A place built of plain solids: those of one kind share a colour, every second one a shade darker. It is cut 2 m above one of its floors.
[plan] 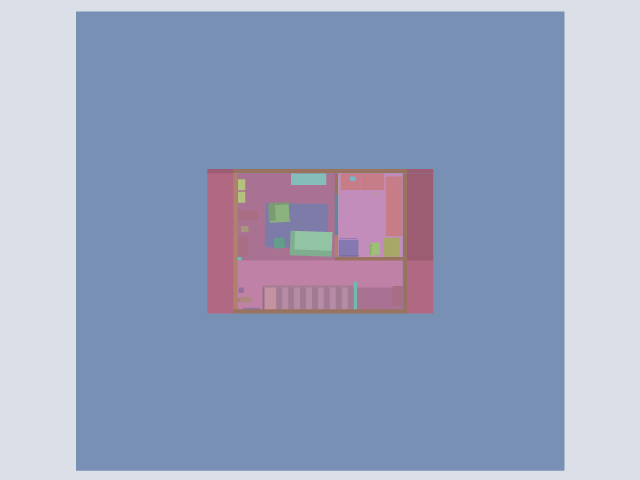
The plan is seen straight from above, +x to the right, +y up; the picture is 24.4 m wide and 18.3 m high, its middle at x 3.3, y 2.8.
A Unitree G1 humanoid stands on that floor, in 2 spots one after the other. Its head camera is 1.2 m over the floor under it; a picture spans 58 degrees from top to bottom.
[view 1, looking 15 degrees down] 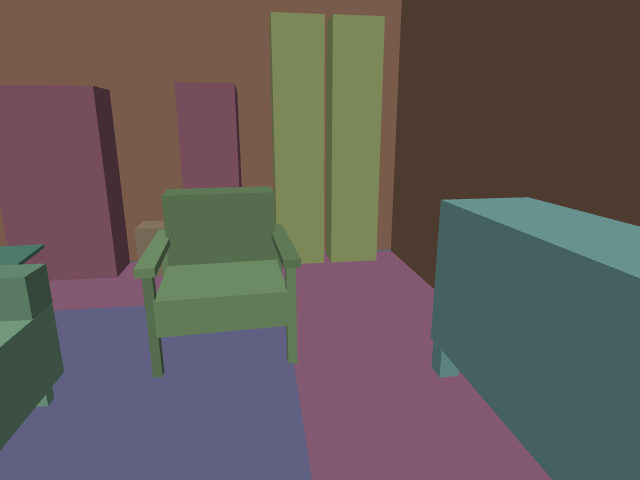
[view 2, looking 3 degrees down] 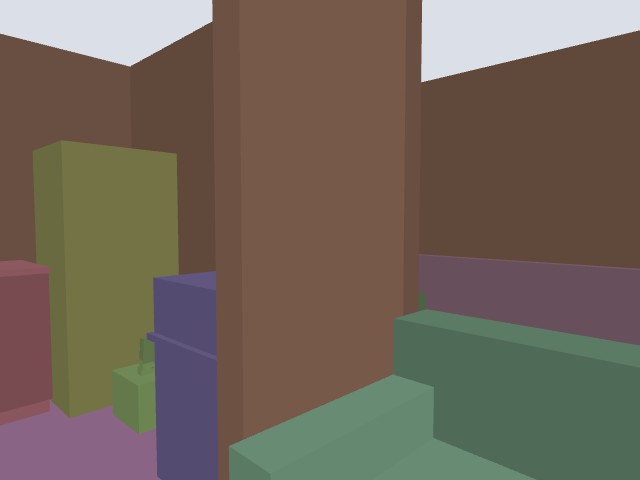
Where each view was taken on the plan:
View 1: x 4.08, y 4.03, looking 171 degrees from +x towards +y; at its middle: billy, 3.80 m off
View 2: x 2.88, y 3.73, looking -47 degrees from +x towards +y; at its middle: wall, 1.45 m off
